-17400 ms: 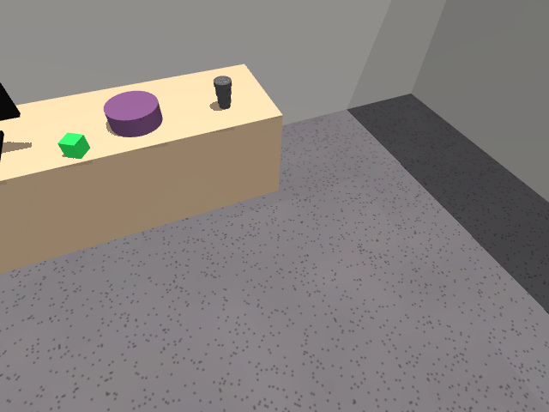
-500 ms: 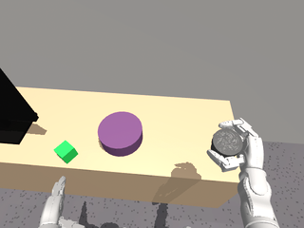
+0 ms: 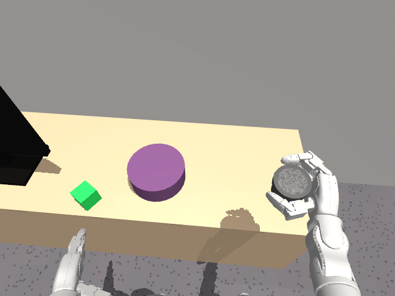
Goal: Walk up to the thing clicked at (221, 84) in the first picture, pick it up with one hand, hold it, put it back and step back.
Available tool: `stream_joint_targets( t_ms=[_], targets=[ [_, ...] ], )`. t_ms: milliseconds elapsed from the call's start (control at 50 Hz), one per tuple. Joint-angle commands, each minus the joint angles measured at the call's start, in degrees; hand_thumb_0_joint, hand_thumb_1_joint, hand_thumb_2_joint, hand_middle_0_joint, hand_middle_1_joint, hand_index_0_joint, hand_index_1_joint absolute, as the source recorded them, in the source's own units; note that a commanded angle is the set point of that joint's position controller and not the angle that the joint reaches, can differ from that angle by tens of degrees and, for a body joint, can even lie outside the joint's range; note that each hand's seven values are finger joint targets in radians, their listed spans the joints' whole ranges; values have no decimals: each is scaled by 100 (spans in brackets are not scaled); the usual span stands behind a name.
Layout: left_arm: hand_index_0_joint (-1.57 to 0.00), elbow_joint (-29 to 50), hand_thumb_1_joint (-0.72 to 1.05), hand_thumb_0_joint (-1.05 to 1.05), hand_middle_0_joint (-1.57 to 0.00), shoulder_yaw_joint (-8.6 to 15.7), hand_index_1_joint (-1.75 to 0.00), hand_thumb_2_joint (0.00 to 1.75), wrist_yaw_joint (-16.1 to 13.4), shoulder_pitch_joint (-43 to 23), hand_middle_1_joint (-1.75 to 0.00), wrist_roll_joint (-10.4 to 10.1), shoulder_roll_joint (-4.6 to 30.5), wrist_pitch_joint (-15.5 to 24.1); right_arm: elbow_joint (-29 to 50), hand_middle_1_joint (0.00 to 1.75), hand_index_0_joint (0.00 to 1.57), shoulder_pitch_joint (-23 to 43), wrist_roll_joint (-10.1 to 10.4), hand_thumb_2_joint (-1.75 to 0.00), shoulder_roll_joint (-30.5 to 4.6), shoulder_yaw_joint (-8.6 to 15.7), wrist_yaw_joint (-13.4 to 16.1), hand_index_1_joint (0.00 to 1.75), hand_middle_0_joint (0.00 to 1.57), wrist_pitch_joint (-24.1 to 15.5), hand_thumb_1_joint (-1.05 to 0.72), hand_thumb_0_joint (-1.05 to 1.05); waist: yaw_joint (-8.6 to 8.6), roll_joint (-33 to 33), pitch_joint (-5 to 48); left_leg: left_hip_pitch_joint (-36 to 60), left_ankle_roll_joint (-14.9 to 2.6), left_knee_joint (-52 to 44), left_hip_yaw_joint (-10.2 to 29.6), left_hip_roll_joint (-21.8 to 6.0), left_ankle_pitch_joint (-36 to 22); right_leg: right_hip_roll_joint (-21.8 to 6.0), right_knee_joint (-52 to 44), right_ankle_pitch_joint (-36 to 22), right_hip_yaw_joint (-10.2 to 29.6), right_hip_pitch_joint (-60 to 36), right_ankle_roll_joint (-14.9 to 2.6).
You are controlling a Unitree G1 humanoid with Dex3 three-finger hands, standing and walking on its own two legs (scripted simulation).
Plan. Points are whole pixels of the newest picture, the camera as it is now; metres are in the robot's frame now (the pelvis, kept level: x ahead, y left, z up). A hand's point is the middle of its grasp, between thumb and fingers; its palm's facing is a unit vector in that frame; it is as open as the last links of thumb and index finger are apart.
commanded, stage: hold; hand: right
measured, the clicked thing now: (286, 191) +0.34 -0.16 +0.01
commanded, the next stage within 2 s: crouch in 0.62 s
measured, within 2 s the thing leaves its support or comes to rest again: neither
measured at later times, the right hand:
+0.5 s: hand (291, 187) +0.33 -0.16 +0.05, palm faces +0.11 +0.99 +0.00, open 9.9 cm
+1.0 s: hand (287, 185) +0.34 -0.17 +0.02, palm faces +0.13 +0.99 +0.01, open 9.9 cm
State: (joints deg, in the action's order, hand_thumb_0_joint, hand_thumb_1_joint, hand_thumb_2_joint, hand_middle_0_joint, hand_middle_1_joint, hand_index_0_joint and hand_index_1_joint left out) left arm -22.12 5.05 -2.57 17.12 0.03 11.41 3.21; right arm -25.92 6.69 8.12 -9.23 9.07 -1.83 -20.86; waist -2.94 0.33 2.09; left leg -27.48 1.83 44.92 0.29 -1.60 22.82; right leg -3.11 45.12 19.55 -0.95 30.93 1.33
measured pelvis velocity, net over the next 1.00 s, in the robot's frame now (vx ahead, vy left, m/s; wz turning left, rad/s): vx -0.01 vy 0.00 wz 0.00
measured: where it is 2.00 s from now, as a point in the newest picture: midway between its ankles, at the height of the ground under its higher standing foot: outside the picture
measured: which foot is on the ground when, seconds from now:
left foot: down 0.00-1.00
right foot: down 0.00-1.00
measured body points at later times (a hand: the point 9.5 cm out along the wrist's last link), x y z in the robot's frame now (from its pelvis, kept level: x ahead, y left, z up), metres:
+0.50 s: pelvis +0.00 +0.00 +0.00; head +0.03 -0.01 +0.45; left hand +0.15 +0.26 -0.06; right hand +0.32 -0.22 +0.05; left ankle +0.00 +0.14 -0.71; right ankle +0.03 -0.13 -0.71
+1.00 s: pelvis -0.01 +0.00 -0.01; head +0.04 -0.01 +0.44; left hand +0.15 +0.27 -0.06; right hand +0.33 -0.22 +0.03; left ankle +0.00 +0.14 -0.71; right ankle +0.03 -0.13 -0.71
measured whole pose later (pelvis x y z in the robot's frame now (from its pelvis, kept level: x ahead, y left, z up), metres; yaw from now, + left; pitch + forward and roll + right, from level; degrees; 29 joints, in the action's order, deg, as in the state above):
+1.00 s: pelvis -0.01 +0.00 -0.01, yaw +0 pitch +7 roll +0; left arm -21.1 5.5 -2.6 16.2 0.5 11.5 3.6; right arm -33.8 12.1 7.5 -9.7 11.8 -1.4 -22.8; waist -4.1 1.1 2.3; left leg -31.9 2.0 47.9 0.6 -1.6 23.3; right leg -3.1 47.8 19.9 -1.0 35.2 1.1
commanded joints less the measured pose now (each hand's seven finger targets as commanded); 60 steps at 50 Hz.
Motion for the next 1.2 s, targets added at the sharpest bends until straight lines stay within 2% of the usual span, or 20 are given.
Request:
stream_joint_targets(
  t_ms=[0,60,160,180,200,220,260,280,360,440,520,580,600,640,720,800,860,980,1080,1180],
  targets=[
    [-5,957,-55,0,-5,427,-5,5,-79,-156,-5,8,862,308,1425,142,131,1523,66,-131,-671,218,30,142,126,-505,-19,0,53,27,1560,200,-115,-703,-172,181,-1253,202,-634,-847,-51,-1162,-137],
    [-5,1042,-55,0,-5,277,-5,5,-66,-267,-5,-9,707,318,1585,142,130,1619,70,-130,-668,191,15,142,125,-527,-15,0,51,-12,1636,196,-118,-655,-154,173,-1462,205,-579,-1027,-72,-1171,-142],
    [-5,1017,-55,0,-5,424,-5,5,-78,-268,-5,13,859,310,1601,143,132,1756,63,-132,-756,264,17,143,127,-572,-18,0,48,-193,1607,102,-132,-588,-199,189,-1435,172,-585,-1038,-37,-1187,-111],
    [-5,1220,-55,0,-5,422,-5,5,-97,-324,-5,7,883,331,1735,142,131,1883,65,-131,-657,119,12,142,126,-587,-18,0,-37,-80,1682,112,-125,-616,-209,204,-1358,164,-606,-940,-24,-1258,-117],
    [-5,1113,-55,0,-5,313,-5,5,-84,-209,-5,13,767,329,1780,142,131,1734,65,-131,-640,96,18,142,126,-572,-20,0,51,-115,1690,183,-129,-631,-185,182,-1376,190,-582,-952,-47,-1234,-120],
    [-5,972,-55,0,-5,464,-5,5,-105,-150,-5,4,862,310,1718,141,131,1706,73,-130,-800,274,47,141,126,-549,-20,0,46,-139,1686,201,-123,-655,-167,171,-1344,208,-583,-907,-63,-1183,-132],
    [-5,932,-54,0,-5,279,-5,5,-63,-185,-5,3,734,302,1554,143,132,1383,55,-132,-655,169,30,143,127,-483,-20,0,106,-166,1465,123,-134,-666,-167,181,-1302,206,-630,-887,-78,-1111,-127],
    [-5,812,-54,0,-5,401,-5,4,-82,-124,-5,-5,760,291,1663,143,131,1730,53,-132,-735,211,38,143,126,-497,-18,0,-3,-226,1515,34,-133,-650,-154,181,-1340,190,-592,-900,-74,-1165,-130],
    [-5,1115,-54,0,-5,329,-5,4,-75,-343,-5,0,778,311,1749,144,132,1758,50,-133,-759,238,48,144,127,-516,-18,0,43,-50,1613,142,-126,-673,-149,171,-1247,191,-600,-810,-54,-1114,-138],
    [-5,931,-54,0,-5,517,-5,4,-118,-148,-5,-2,935,317,1541,142,131,1796,71,-131,-668,160,22,142,126,-483,-19,0,-51,-31,1609,16,-118,-668,-172,186,-1214,181,-590,-758,-43,-1207,-140],
    [-5,961,-55,0,-5,299,-5,5,-91,-126,-5,-8,727,326,1435,142,131,1648,79,-130,-586,121,18,142,126,-455,-17,0,10,22,1568,100,-120,-591,-229,207,-1434,176,-597,-1030,-28,-1158,-129],
    [-5,1077,-54,0,-5,230,-5,4,-68,-313,-5,-2,692,299,1649,144,132,1728,56,-132,-830,326,54,144,127,-501,-18,0,174,-173,1646,250,-140,-633,-169,162,-1354,214,-592,-955,-67,-1083,-121],
    [-5,1081,-54,0,-5,324,-5,4,-84,-257,-5,6,774,307,1418,144,133,1717,39,-133,-667,193,39,144,128,-492,-20,0,23,-31,1692,180,-122,-613,-165,179,-1448,199,-559,-1006,-64,-1171,-134],
    [-5,1114,-54,0,-5,530,-5,4,-116,-199,-5,2,1004,282,1672,144,133,1873,66,-132,-895,342,63,144,128,-494,-20,0,1,-66,1672,235,-113,-656,-151,162,-1464,215,-562,-992,-79,-1185,-142],
    [-5,1144,-54,0,-4,217,-5,5,-87,-257,-6,-24,646,303,1732,140,131,1875,68,-128,-574,45,59,140,128,-447,-21,0,-6,-44,1573,134,-131,-665,-192,195,-1362,183,-613,-931,-46,-1236,-131],
    [-5,870,-54,0,-4,289,-5,4,-85,-230,-5,10,693,287,1253,143,133,1798,29,-131,-646,231,64,143,129,-405,-22,0,-39,1,1347,-73,-114,-689,-94,143,-1171,195,-541,-714,-78,-954,-163],
    [-5,1162,-53,0,-4,577,-5,4,-118,-442,-5,18,1024,322,1025,143,133,2141,29,-131,-808,425,101,143,129,-494,-21,0,-133,356,1400,-105,-85,-733,-22,114,-931,191,-467,-513,-53,-869,-181],
    [-5,1183,-53,0,-5,206,-5,4,-30,-315,-5,95,552,380,275,140,129,2978,-70,-128,-921,593,61,140,124,-886,-15,0,-229,128,1573,-763,-111,-219,18,134,-873,173,-41,-357,-5,-356,-201],
    [-6,1613,-54,0,-5,470,-5,4,-15,21,-6,216,861,448,-318,140,129,3648,-213,-129,-1280,796,54,140,125,-1195,-15,0,-441,-226,2421,-1146,-125,276,-11,200,-1080,157,423,-559,60,-345,-165],
    [-6,2217,-54,0,-5,236,-5,5,94,194,-6,296,694,408,-638,141,130,4385,-277,-129,-1427,993,123,141,126,-1374,-19,0,-428,-507,2787,-1446,-171,632,-72,250,-1057,157,744,-676,99,-23,-137]
  ],
)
